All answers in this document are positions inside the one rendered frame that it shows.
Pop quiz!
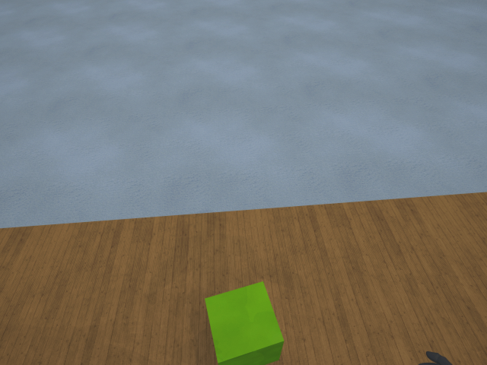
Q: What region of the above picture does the carton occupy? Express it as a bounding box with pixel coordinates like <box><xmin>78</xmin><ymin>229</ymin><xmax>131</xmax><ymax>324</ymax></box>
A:
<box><xmin>205</xmin><ymin>281</ymin><xmax>284</xmax><ymax>365</ymax></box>

